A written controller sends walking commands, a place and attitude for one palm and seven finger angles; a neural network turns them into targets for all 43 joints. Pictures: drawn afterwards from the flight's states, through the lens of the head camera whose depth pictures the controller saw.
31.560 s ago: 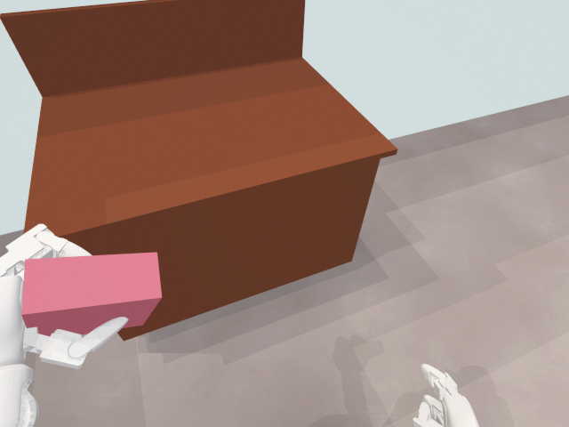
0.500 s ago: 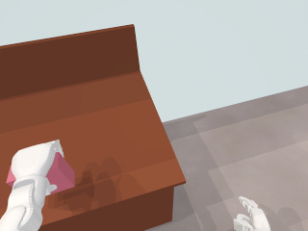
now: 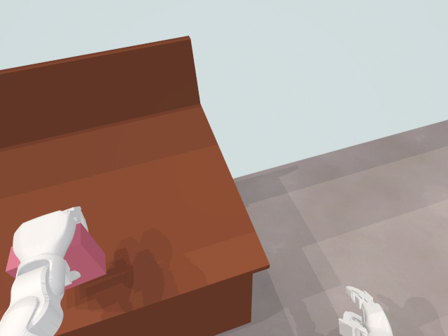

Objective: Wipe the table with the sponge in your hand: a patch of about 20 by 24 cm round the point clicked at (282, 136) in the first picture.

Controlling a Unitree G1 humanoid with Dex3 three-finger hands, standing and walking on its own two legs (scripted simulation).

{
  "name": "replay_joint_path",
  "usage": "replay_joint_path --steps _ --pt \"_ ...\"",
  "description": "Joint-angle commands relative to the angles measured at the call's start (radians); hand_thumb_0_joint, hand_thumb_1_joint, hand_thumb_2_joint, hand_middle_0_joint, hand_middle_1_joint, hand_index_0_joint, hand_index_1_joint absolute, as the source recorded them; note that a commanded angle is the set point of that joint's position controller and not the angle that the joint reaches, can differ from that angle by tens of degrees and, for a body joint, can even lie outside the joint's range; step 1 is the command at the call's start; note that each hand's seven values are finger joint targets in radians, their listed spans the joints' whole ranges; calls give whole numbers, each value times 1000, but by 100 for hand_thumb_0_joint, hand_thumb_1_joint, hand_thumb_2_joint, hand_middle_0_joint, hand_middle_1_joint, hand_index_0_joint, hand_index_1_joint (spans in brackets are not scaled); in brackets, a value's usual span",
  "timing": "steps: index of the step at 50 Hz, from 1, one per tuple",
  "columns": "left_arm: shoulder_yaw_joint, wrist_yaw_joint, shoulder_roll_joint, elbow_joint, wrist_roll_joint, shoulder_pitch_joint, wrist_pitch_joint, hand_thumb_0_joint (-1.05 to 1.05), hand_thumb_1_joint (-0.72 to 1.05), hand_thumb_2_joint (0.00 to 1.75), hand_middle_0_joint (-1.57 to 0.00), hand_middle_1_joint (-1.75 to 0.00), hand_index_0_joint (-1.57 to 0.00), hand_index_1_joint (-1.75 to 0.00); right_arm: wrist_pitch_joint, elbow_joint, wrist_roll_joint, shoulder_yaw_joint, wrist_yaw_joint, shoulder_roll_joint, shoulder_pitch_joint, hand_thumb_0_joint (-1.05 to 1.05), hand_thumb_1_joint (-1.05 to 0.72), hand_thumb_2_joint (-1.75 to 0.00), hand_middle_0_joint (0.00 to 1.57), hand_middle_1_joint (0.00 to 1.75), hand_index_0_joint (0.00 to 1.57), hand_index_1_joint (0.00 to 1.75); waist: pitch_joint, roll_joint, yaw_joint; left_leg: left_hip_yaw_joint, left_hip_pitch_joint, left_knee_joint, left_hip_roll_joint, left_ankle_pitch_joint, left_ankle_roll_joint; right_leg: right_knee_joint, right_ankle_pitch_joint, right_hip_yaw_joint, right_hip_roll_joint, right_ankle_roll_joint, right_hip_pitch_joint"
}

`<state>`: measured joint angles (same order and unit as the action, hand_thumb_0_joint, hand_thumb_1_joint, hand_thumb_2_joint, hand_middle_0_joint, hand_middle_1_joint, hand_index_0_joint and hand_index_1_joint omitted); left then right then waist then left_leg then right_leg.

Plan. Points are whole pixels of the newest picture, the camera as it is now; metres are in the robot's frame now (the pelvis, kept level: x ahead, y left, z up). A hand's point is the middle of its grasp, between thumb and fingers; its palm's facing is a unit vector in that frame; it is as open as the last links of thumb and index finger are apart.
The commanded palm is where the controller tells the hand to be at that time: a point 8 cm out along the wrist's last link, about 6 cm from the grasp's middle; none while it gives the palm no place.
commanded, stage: move the sponge above the wiping area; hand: left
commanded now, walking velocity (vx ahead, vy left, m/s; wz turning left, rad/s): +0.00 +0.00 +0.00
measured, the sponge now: (66, 265) +0.21 +0.34 -0.01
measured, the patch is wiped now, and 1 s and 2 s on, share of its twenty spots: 0.00 0.00 0.00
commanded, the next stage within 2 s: lower the sponge onto the table in 0.96 s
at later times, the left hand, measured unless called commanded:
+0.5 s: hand (62, 269) +0.20 +0.33 +0.01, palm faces -0.16 -0.12 -0.98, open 9.5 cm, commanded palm +0.20 +0.32 +0.09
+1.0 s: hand (80, 269) +0.21 +0.31 +0.00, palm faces -0.20 -0.14 -0.97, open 9.5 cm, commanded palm +0.21 +0.32 +0.09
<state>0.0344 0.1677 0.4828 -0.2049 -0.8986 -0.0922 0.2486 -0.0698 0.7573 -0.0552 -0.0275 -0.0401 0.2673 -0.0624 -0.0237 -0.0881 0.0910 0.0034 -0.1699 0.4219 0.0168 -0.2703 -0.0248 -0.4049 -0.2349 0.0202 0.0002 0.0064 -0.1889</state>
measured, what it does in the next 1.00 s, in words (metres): stands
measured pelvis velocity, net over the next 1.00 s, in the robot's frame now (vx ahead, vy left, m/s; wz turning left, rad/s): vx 0.00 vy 0.00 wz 0.00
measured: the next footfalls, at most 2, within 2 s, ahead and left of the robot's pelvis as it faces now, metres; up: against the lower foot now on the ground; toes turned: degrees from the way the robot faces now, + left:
none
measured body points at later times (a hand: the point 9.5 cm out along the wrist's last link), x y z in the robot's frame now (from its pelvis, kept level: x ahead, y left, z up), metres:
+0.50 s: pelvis +0.00 +0.00 +0.00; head +0.00 -0.03 +0.45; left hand +0.21 +0.33 +0.07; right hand +0.22 -0.23 -0.11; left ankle -0.03 +0.10 -0.74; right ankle -0.01 -0.12 -0.74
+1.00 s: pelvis +0.00 +0.00 +0.00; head +0.01 -0.03 +0.45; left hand +0.21 +0.31 +0.06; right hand +0.20 -0.24 -0.11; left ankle -0.03 +0.10 -0.74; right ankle -0.01 -0.12 -0.74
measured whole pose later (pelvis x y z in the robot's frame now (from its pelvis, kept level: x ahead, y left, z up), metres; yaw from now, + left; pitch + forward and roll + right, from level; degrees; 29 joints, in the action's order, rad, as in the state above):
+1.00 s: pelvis +0.00 +0.00 +0.00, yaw +0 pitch +1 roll +0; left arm -0.02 0.08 0.46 -0.19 -0.90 -0.14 0.20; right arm -0.07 0.73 -0.04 -0.03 -0.05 0.28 -0.09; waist 0.00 -0.08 0.09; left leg 0.01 -0.17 0.43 0.02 -0.27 -0.03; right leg -0.41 -0.23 0.02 0.00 0.01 -0.19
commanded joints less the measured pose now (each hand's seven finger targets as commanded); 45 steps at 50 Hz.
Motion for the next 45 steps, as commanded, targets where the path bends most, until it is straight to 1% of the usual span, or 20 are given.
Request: replay_joint_path --steps 1,5,7,8,9,10,12,17,18,21,25,27,30,31,32,33,37,38,41,45 --pt "33 -35 190 197 -19 135 -10 0 10 130 -120 -160 -120 -160 47 -181 11 -41 -4 137 153 0 -90 -90 20 30 20 30 -163 114 -5 44 -1 -28 16 311 -33 27 296 -44 9 54 112" --pt "107 -9 277 327 -55 210 -124 0 10 130 -120 -160 -120 -160 70 -186 31 -48 -11 126 118 0 -90 -90 20 30 20 30 -232 20 5 54 58 -10 10 374 -34 9 315 -50 16 62 112" --pt "195 37 360 398 -79 195 -163 0 10 130 -120 -160 -120 -160 75 -182 40 -50 -14 122 116 0 -90 -90 20 30 20 30 -264 -67 32 67 84 -7 6 442 -20 3 334 -79 25 72 121" --pt "159 60 310 400 -89 210 -173 0 10 130 -120 -160 -120 -160 78 -176 40 -51 -14 109 105 0 -90 -90 20 30 20 30 -271 -86 19 58 99 4 -2 465 -13 -6 342 -57 19 68 109" --pt "213 86 350 371 -102 186 -171 0 10 130 -120 -160 -120 -160 76 -162 40 -58 -12 117 93 0 -90 -90 20 30 20 30 -261 -79 29 63 87 8 -5 490 -2 -10 340 -62 25 75 101" --pt "188 100 306 355 -104 165 -161 0 10 130 -120 -160 -120 -160 73 -164 38 -56 -8 113 101 0 -90 -90 20 30 20 30 -238 -76 27 63 75 7 -7 501 5 -10 354 -56 20 74 95" --pt "235 122 327 331 -84 130 -118 0 10 130 -120 -160 -120 -160 62 -153 25 -56 -3 120 123 0 -90 -90 20 30 20 30 -221 -62 39 69 55 -7 -4 481 14 -6 349 -78 26 83 107" --pt "138 74 207 186 3 16 11 0 10 130 -120 -160 -120 -160 40 -149 -1 -45 2 130 179 0 -90 -90 20 30 20 30 -133 65 26 51 -2 -42 3 336 -1 28 288 -58 15 65 118" --pt "73 46 159 180 10 28 28 0 10 130 -120 -160 -120 -160 37 -157 -2 -40 1 129 178 0 -90 -90 20 30 20 30 -127 84 12 40 -7 -42 1 318 -9 31 280 -32 8 56 117" --pt "39 -26 190 161 2 93 41 0 10 130 -120 -160 -120 -160 35 -169 3 -33 -5 140 176 0 -90 -90 20 30 20 30 -95 138 -7 43 -24 -43 15 264 -30 46 248 -44 6 51 100" --pt "70 -46 259 294 -36 216 -77 0 10 130 -120 -160 -120 -160 63 -185 27 -36 -16 127 141 0 -90 -90 20 30 20 30 -185 54 -10 49 38 -19 22 292 -43 33 257 -51 15 56 101" --pt "129 -12 329 384 -65 287 -150 0 10 130 -120 -160 -120 -160 73 -178 41 -39 -22 120 127 0 -90 -90 20 30 20 30 -225 -47 3 62 82 -15 15 328 -33 26 249 -75 28 68 91" --pt "170 62 330 353 -108 273 -196 0 10 130 -120 -160 -120 -160 77 -156 45 -48 -22 110 99 0 -90 -90 20 30 20 30 -220 -107 13 60 80 -3 3 387 -3 11 251 -59 30 78 65" --pt "167 83 316 337 -114 273 -190 0 10 130 -120 -160 -120 -160 74 -154 43 -49 -21 109 99 0 -90 -90 20 30 20 30 -224 -104 14 58 74 -3 2 392 5 5 257 -55 29 79 63" --pt "237 102 371 312 -105 258 -170 0 10 130 -120 -160 -120 -160 66 -147 34 -49 -22 116 109 0 -90 -90 20 30 20 30 -207 -83 25 70 48 -16 6 365 9 10 233 -78 39 87 72" --pt "185 113 303 284 -99 268 -150 0 10 130 -120 -160 -120 -160 63 -148 28 -47 -20 108 115 0 -90 -90 20 30 20 30 -217 -63 18 57 38 -18 4 348 7 6 235 -52 27 78 79" --pt "185 114 254 145 -27 116 -29 0 10 130 -120 -160 -120 -160 41 -141 4 -44 -11 124 170 0 -90 -90 20 30 20 30 -175 15 44 54 -9 -49 8 312 10 26 235 -60 21 74 123" --pt "108 91 188 131 -12 119 -1 0 10 130 -120 -160 -120 -160 37 -145 -1 -40 -8 123 173 0 -90 -90 20 30 20 30 -172 45 26 41 -17 -49 4 294 4 29 233 -34 13 63 123" --pt "23 12 146 91 7 84 61 0 10 130 -120 -160 -120 -160 28 -165 -7 -32 -3 137 187 0 -90 -90 20 30 20 30 -112 108 9 44 -37 -58 9 260 -14 44 231 -39 6 56 113" --pt "27 -58 208 196 -18 181 6 0 10 130 -120 -160 -120 -160 39 -193 9 -31 -6 141 163 0 -90 -90 20 30 20 30 -155 113 -9 49 -15 -39 19 253 -38 36 236 -46 11 55 113"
